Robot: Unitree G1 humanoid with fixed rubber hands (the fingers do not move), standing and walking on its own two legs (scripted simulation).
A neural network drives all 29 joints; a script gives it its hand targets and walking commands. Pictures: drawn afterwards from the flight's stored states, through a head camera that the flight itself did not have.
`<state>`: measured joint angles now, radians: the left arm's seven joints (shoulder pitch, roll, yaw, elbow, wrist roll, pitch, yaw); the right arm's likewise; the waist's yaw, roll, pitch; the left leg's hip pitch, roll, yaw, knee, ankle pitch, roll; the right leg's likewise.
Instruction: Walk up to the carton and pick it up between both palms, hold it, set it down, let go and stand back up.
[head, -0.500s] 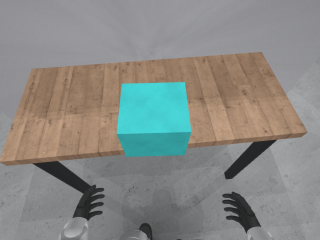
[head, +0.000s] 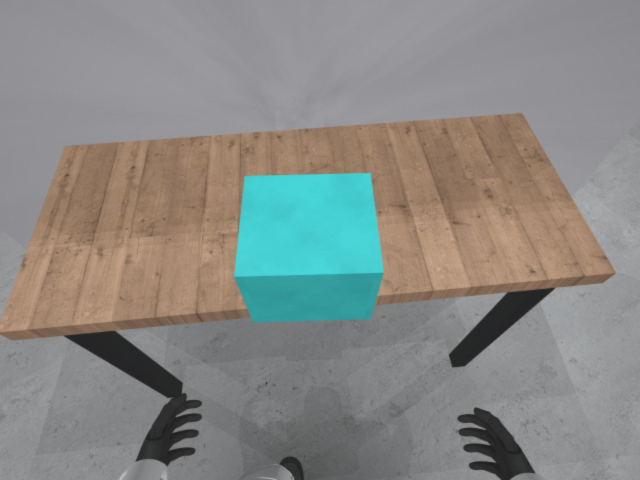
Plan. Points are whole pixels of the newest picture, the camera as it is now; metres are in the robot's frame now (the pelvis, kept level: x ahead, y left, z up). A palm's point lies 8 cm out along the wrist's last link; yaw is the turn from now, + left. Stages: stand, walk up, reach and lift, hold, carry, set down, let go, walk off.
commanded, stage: stand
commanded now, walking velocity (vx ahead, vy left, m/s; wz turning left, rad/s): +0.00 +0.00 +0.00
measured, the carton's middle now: (309, 250) +0.41 +0.06 -0.02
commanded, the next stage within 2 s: none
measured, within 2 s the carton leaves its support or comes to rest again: neither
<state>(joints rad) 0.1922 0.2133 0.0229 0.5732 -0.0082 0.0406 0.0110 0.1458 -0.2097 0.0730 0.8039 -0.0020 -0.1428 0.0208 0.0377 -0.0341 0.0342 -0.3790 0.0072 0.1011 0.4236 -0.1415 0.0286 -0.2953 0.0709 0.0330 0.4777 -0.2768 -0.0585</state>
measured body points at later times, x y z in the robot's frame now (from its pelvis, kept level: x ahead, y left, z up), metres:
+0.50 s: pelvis +0.02 +0.02 +0.00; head +0.01 +0.03 +0.45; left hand +0.13 +0.29 -0.12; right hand +0.15 -0.24 -0.11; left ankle +0.04 +0.11 -0.74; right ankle -0.03 -0.08 -0.74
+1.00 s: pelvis +0.00 +0.03 +0.00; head -0.02 +0.05 +0.45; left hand +0.07 +0.30 -0.14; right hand +0.11 -0.24 -0.12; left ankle +0.04 +0.11 -0.74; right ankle -0.03 -0.08 -0.74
